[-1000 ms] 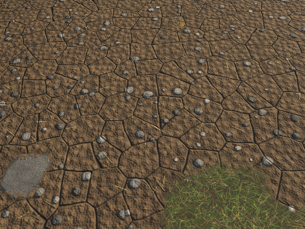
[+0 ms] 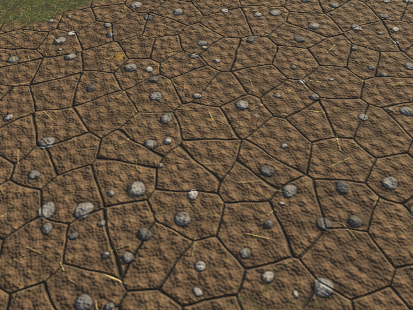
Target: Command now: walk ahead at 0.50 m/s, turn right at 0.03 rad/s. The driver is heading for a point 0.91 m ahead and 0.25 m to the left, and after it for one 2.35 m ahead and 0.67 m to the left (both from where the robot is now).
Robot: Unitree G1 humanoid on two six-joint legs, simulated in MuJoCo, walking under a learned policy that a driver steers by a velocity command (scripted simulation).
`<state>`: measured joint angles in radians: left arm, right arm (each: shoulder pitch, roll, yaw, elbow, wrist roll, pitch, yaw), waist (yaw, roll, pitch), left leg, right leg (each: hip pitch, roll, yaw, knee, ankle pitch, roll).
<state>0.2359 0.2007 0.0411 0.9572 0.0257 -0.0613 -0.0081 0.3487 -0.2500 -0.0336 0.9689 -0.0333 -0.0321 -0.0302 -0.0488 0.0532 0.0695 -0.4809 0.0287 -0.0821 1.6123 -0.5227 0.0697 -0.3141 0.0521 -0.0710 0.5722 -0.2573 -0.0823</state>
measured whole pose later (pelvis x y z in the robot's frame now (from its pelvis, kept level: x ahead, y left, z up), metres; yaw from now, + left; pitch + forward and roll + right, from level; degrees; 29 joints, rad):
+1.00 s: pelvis +0.52 -0.02 +0.01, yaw +7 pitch +0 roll +0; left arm 0.19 0.20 0.05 0.95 0.03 -0.09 0.01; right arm 0.32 -0.23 -0.07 1.00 -0.02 -0.04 0.01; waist -0.03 0.04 0.05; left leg -0.42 0.04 0.00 1.13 -0.30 0.09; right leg -0.23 0.01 -0.15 0.40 -0.18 -0.07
